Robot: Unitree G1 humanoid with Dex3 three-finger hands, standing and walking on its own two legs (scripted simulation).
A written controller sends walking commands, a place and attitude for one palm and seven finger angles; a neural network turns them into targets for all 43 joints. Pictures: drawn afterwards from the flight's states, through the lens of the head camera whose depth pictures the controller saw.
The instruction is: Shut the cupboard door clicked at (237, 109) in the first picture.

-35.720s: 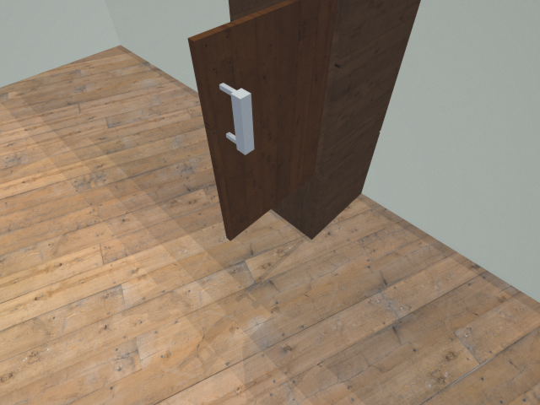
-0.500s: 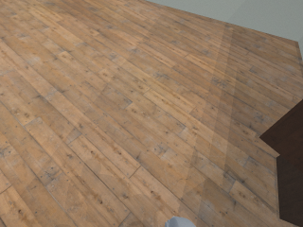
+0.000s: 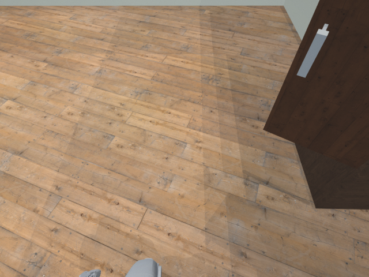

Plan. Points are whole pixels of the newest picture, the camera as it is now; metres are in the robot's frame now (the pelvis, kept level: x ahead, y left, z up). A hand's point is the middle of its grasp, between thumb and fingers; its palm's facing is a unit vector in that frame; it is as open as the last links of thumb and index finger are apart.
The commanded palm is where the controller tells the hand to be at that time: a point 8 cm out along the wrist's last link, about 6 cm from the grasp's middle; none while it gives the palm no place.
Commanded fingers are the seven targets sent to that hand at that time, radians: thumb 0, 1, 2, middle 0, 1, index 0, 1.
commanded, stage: turn to face it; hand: left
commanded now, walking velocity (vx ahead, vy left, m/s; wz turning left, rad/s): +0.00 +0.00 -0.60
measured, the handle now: (313, 50) +0.70 -0.34 +0.09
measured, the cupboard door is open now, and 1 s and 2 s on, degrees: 60 60 60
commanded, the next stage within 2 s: take the last steps up to it in 0.70 s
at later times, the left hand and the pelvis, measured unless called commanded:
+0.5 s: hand (101, 263) +0.16 +0.22 -0.16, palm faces -0.27 -0.94 -0.22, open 7.4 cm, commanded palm none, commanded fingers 0.00 0.90 0.90 -0.20 -0.30 -0.20 -0.30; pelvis +0.01 +0.04 +0.00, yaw -18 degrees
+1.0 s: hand (135, 265) +0.16 +0.14 -0.17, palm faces -0.41 -0.90 -0.17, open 7.3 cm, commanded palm none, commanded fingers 0.00 0.90 0.90 -0.20 -0.30 -0.20 -0.30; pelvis +0.03 +0.00 +0.00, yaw -26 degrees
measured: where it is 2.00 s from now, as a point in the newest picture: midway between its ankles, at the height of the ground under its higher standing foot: (238, 267)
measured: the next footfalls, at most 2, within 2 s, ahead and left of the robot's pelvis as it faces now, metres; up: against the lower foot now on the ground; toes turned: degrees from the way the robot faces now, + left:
left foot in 0.18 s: +0.07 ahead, +0.14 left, +0.00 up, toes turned -5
right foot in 0.62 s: -0.01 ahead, -0.10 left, +0.00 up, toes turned -26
